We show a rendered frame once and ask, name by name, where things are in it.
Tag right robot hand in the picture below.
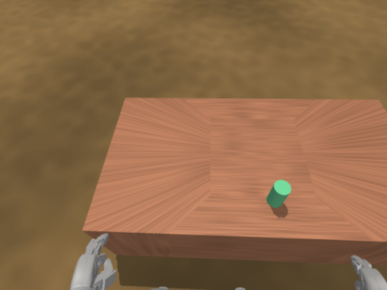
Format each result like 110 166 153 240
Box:
351 255 387 290

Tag can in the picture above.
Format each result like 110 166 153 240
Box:
267 180 291 208

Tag left robot hand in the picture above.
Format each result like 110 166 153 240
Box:
70 233 116 290

